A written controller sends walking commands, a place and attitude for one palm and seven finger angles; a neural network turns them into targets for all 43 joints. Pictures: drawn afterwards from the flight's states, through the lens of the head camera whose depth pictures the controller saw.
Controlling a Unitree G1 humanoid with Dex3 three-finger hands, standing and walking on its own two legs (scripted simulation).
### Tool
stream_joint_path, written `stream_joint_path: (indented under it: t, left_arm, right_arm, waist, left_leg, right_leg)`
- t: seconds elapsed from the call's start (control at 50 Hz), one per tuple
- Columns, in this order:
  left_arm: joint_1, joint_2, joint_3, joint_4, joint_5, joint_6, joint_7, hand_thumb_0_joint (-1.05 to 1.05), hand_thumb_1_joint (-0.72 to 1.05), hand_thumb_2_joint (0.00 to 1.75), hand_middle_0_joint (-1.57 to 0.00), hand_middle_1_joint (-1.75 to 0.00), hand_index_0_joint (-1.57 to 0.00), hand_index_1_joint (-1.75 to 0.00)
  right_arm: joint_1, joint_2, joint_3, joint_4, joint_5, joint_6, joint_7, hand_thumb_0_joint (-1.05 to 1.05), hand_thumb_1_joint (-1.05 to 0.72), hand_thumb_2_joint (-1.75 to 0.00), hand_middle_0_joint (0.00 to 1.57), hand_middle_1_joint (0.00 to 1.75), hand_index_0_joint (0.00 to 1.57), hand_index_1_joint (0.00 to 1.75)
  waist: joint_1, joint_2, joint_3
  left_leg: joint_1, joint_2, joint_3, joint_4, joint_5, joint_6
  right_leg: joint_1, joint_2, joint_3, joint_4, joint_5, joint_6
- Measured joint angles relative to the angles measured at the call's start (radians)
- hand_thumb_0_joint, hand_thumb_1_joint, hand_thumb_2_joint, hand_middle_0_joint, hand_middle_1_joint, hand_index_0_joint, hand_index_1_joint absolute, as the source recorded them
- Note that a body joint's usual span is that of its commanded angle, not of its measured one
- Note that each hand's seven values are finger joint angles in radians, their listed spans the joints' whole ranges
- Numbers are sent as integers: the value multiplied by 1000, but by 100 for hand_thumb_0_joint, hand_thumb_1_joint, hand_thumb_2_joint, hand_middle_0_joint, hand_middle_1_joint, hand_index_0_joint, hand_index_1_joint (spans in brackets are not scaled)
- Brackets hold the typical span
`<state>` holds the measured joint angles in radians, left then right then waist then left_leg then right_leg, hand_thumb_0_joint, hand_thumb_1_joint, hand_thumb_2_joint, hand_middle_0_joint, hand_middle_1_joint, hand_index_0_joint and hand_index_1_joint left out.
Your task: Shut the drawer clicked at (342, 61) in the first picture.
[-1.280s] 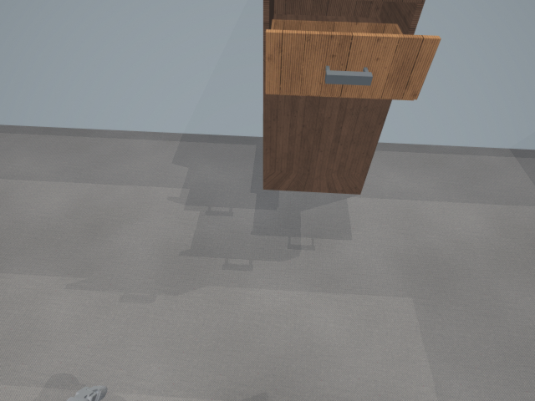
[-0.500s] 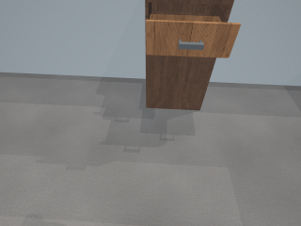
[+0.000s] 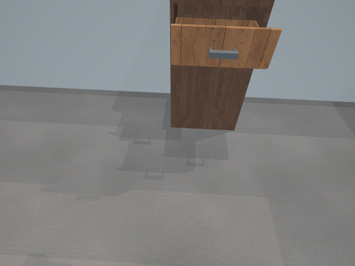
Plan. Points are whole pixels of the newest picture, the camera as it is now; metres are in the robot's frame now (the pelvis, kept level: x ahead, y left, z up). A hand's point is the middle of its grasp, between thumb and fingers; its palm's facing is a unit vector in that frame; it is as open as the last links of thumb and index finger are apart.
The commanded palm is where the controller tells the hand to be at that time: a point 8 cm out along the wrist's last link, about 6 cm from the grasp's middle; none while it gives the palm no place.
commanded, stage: look at it before walking up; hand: left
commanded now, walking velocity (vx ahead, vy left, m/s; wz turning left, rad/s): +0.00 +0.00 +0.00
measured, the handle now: (223, 52) +0.95 -0.15 +0.03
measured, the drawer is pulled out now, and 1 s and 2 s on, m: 0.27 0.27 0.27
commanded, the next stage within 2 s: walk to a spot facing it in 0.16 s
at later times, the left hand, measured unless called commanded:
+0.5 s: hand out of the picture +0.07 +0.23 -0.17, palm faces -0.08 -0.95 -0.31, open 7.4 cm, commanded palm none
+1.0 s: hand out of the picture +0.07 +0.16 -0.16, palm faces -0.23 -0.95 -0.22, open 7.4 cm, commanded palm none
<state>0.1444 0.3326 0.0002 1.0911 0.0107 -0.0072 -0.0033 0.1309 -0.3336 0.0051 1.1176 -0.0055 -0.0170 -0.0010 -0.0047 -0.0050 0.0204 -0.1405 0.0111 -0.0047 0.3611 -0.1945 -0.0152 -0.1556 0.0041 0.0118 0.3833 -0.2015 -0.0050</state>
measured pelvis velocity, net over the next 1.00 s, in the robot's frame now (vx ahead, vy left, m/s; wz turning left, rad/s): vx -0.01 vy -0.02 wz -0.35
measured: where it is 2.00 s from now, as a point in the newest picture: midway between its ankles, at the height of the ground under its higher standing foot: (213, 264)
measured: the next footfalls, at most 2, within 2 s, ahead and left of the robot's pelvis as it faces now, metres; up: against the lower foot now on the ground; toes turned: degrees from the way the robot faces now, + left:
left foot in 1.14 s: +0.09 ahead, +0.10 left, +0.00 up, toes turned -26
right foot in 1.64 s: +0.20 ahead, -0.24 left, +0.00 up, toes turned -51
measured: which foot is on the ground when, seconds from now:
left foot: down 0.00-0.62, up 0.64-1.00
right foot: down 0.00-1.00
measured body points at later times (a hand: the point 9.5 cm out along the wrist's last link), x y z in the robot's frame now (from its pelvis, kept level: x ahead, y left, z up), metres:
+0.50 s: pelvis +0.00 +0.00 -0.01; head +0.01 +0.00 +0.44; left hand +0.07 +0.28 -0.15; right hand +0.06 -0.28 -0.15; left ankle +0.00 +0.13 -0.75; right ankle +0.01 -0.12 -0.75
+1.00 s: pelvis -0.01 -0.02 +0.00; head +0.02 -0.03 +0.45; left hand +0.08 +0.21 -0.14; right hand +0.01 -0.29 -0.14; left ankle +0.02 +0.14 -0.69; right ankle +0.00 -0.10 -0.75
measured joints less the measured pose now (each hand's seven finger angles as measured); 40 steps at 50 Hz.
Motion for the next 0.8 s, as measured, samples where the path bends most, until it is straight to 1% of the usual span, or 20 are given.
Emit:
stream_joint_path:
  t: [0.28,0.32,0.4,0.5,0.54,0.58,0.6,0.62,0.64,0.66,0.68,0.7,0.74,0.8]
  left_arm:
    - [5,6,1,4,0,-1,1,1,90,90,-20,-30,-20,-30]
    - [5,6,1,3,0,0,0,1,90,90,-20,-30,-20,-30]
    - [18,0,12,-18,1,19,5,1,90,90,-20,-30,-20,-30]
    - [53,-27,25,-64,5,50,4,1,90,90,-20,-30,-20,-30]
    - [66,-40,30,-86,7,58,0,1,90,90,-20,-30,-20,-30]
    - [80,-58,37,-105,7,65,-5,1,90,90,-20,-30,-20,-30]
    - [89,-69,40,-114,8,65,-8,1,90,90,-20,-30,-20,-30]
    - [98,-82,42,-123,9,60,-10,1,90,90,-20,-30,-20,-30]
    - [105,-95,42,-130,13,53,-10,1,90,90,-20,-30,-20,-30]
    - [111,-107,41,-137,13,46,-7,1,90,90,-20,-30,-20,-30]
    - [116,-118,40,-144,11,42,-4,1,90,90,-20,-30,-20,-30]
    - [121,-130,40,-150,10,41,-1,1,90,90,-20,-30,-20,-30]
    - [130,-148,39,-156,7,41,2,1,90,90,-20,-30,-20,-30]
    - [144,-161,42,-159,5,39,3,1,90,90,-20,-30,-20,-30]
  right_arm:
    - [-6,1,2,2,1,1,0,1,-91,-90,20,30,20,30]
    - [-9,1,1,1,0,1,-1,1,-91,-90,20,30,20,30]
    - [-15,10,-7,-25,-1,6,-11,1,-91,-90,20,30,20,30]
    - [0,55,-21,-92,-3,21,-20,1,-91,-90,20,30,20,30]
    - [8,75,-26,-114,-4,26,-18,1,-91,-90,20,30,20,30]
    - [16,90,-31,-129,-6,30,-16,1,-91,-90,20,30,20,30]
    - [21,94,-33,-135,-7,33,-15,1,-91,-90,20,30,20,30]
    - [26,95,-36,-140,-7,37,-14,1,-91,-90,20,30,20,30]
    - [29,96,-41,-143,-5,44,-13,1,-91,-90,20,30,20,30]
    - [32,98,-45,-143,-3,54,-14,1,-91,-90,20,30,20,30]
    - [33,100,-48,-141,-2,64,-15,1,-91,-90,20,30,20,30]
    - [32,101,-51,-140,-1,71,-15,1,-91,-90,20,30,20,30]
    - [27,104,-55,-140,-3,73,-12,1,-91,-90,20,30,20,30]
    - [22,109,-58,-150,-6,67,-11,1,-91,-90,20,30,20,30]
  waist:
    - [3,-1,3]
    - [6,-1,4]
    - [17,-1,8]
    - [18,-15,22]
    - [24,-24,36]
    - [29,-21,52]
    - [32,-14,58]
    - [33,2,63]
    - [29,19,67]
    - [26,28,68]
    - [28,31,69]
    - [31,33,71]
    - [36,33,74]
    - [35,21,67]
  left_leg:
    - [8,0,0,-9,2,1]
    - [7,1,4,-9,1,1]
    - [-11,9,33,25,-19,0]
    - [-48,18,85,100,-61,-2]
    - [-60,22,111,138,-82,-4]
    - [-67,35,136,180,-107,-10]
    - [-73,46,146,209,-123,-16]
    - [-88,65,148,251,-146,-24]
    - [-119,80,139,324,-176,-26]
    - [-161,76,110,415,-229,-27]
    - [-203,61,77,509,-265,-26]
    - [-241,48,50,592,-269,-25]
    - [-295,35,23,691,-230,-29]
    - [-330,30,9,718,-181,-39]
  right_leg:
    - [9,-1,0,-13,4,2]
    - [7,0,4,-12,5,2]
    - [-27,10,33,28,-5,2]
    - [-107,23,82,150,-50,1]
    - [-151,17,66,236,-86,6]
    - [-177,6,24,315,-157,12]
    - [-174,1,2,318,-161,13]
    - [-168,7,-14,302,-116,-2]
    - [-174,21,-24,311,-109,-26]
    - [-180,29,-29,317,-118,-47]
    - [-181,35,-28,308,-122,-62]
    - [-178,41,-23,287,-116,-71]
    - [-167,52,-8,228,-78,-74]
    - [-158,64,25,151,-24,-78]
